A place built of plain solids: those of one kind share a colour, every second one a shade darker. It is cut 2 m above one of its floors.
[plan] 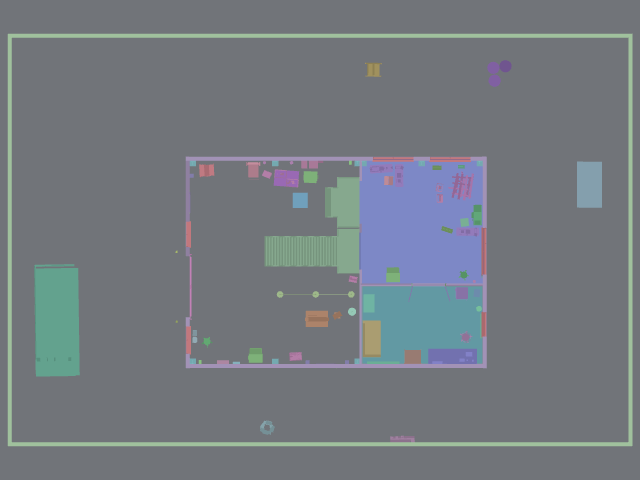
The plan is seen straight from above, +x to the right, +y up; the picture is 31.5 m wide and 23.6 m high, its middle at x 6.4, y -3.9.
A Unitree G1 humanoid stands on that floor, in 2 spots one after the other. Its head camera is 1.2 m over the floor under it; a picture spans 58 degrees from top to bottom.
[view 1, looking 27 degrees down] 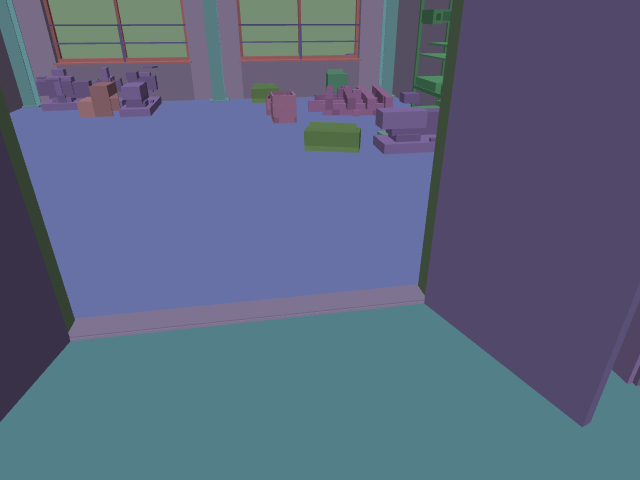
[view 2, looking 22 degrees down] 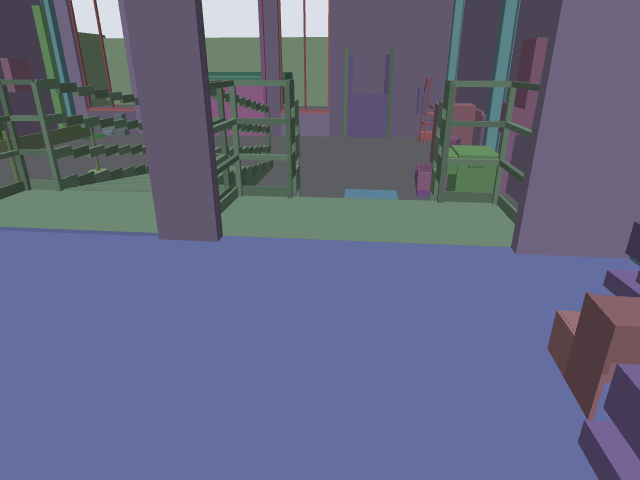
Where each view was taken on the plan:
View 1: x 11.75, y -7.75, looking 80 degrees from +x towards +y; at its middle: raised_floor_hall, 2.64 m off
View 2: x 11.30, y -2.05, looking -174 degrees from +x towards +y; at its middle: raised_floor_hall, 3.20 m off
